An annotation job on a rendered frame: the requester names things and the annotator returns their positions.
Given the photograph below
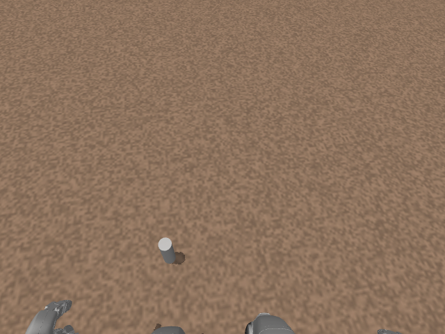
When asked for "can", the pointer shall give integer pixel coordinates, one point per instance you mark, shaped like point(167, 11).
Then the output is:
point(167, 250)

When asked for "left robot hand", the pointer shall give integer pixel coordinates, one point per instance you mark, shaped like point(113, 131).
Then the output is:
point(44, 322)

